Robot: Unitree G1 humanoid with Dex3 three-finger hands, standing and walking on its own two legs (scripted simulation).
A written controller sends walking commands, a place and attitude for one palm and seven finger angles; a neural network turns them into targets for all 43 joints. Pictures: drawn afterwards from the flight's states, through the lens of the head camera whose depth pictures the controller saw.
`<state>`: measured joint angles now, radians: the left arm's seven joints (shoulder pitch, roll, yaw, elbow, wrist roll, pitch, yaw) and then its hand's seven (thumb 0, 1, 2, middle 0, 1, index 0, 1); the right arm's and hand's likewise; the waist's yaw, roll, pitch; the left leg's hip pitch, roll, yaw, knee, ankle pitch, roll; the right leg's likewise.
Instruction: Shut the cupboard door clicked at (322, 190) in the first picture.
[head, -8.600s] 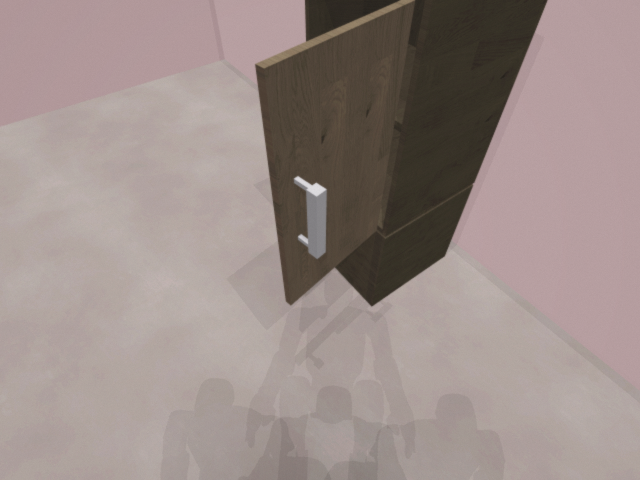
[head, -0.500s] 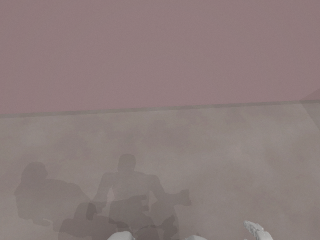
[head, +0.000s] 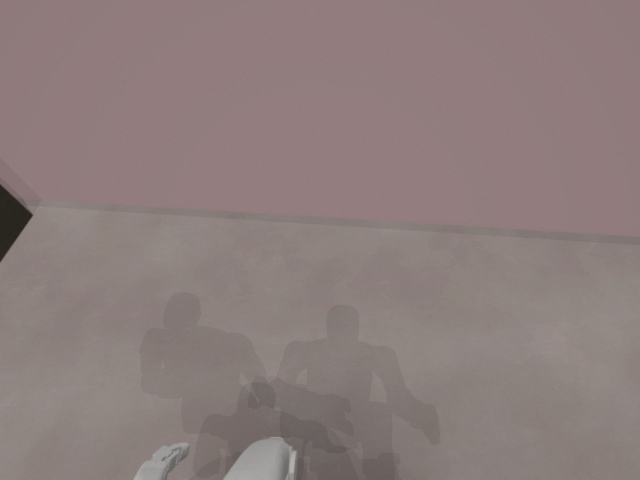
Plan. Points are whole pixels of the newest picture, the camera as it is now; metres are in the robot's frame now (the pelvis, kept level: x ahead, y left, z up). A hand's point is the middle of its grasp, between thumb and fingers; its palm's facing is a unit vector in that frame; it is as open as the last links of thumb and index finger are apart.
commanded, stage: walk to a spot facing it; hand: left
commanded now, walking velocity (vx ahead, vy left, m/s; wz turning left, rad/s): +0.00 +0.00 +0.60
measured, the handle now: out of the picture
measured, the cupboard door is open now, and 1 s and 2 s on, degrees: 100 100 100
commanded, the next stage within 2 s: none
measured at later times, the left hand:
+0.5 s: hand out of the picture +0.04 +0.27 -0.17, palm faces +0.32 -0.92 -0.21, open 7.4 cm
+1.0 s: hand (177, 402) +0.24 +0.24 -0.15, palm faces +0.52 -0.83 -0.20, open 7.3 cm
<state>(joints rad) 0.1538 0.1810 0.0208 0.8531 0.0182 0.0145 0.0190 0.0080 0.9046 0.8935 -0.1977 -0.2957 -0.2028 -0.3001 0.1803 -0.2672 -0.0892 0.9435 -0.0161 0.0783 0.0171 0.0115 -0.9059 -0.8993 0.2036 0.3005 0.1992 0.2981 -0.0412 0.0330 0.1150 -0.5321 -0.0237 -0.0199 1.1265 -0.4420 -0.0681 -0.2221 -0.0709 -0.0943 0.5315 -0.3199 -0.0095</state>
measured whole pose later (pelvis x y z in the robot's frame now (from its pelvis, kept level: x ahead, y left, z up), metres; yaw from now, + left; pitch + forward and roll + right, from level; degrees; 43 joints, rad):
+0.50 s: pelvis +0.04 +0.05 +0.00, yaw +18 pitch +0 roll -1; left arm 0.20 0.28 0.07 0.93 0.03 0.03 -0.03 0.01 0.91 0.89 -0.19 -0.30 -0.20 -0.30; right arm 0.22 -0.21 -0.03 0.92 -0.02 -0.02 0.01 0.01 -0.90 -0.90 0.20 0.30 0.20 0.30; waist 0.02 -0.06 0.07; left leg -0.19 -0.03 0.03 0.46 -0.27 0.06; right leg -0.57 -0.13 -0.01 1.16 -0.27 0.08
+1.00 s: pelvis +0.24 +0.03 +0.00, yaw +33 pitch +1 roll +1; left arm 0.16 0.15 0.04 0.91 0.02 -0.08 0.00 0.00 0.91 0.89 -0.20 -0.30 -0.20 -0.30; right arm 0.26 -0.24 -0.07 1.03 -0.02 0.00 0.01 0.01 -0.91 -0.90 0.20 0.30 0.20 0.30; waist -0.04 0.02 0.09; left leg -0.53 0.05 0.04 1.20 -0.30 -0.02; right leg -0.21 -0.07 -0.20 0.47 -0.27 -0.03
